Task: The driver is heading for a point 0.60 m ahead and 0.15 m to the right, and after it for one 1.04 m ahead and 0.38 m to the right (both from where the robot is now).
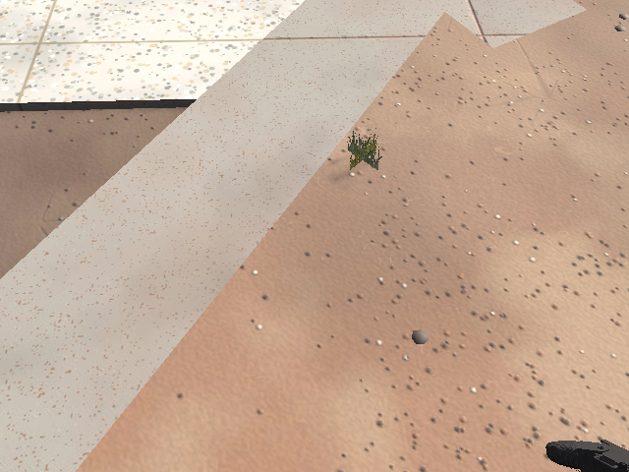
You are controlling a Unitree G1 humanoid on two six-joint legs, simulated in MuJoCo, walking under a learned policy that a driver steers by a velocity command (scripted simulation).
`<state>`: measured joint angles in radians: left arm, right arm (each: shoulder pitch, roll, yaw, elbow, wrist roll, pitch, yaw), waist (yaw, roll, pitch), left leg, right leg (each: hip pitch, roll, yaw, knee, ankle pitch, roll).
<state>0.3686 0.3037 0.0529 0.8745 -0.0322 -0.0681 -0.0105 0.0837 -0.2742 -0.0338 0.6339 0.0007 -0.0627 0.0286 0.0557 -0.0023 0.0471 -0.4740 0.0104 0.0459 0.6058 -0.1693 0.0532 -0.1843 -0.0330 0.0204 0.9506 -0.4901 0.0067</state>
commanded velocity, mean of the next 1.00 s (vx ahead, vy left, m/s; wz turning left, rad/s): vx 0.50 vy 0.00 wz -0.41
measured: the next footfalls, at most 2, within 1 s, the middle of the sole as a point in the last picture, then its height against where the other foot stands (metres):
right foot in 0.48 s outside the picture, level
left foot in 0.96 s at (372, 338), level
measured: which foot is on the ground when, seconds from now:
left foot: down 0.00-0.46, up 0.48-0.94, down 0.96-1.00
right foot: up 0.00-0.46, down 0.48-0.98, up 1.00-1.00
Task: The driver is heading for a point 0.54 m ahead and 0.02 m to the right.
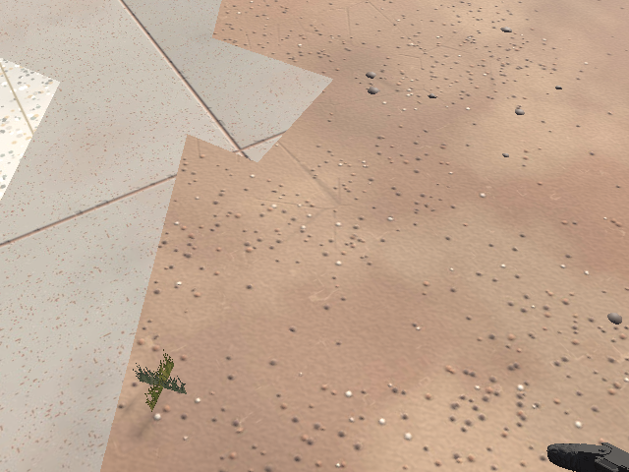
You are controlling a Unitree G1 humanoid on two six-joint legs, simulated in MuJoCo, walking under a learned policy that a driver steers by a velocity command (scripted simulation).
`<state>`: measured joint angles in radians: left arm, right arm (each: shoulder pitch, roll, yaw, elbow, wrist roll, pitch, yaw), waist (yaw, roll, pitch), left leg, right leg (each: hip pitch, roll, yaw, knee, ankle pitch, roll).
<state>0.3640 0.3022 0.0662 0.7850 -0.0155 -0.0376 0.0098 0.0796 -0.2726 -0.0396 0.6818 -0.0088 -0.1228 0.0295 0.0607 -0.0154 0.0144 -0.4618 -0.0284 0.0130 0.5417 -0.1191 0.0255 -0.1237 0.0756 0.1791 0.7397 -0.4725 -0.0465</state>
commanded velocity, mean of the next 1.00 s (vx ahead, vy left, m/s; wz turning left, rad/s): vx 0.37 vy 0.00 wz -0.04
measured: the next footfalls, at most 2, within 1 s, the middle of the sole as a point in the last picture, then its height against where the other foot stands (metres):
right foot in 0.48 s outside the picture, level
left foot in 0.92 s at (304, 414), level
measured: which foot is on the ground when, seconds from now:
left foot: down 0.00-0.50, up 0.52-0.90, down 0.92-1.00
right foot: up 0.00-0.46, down 0.48-1.00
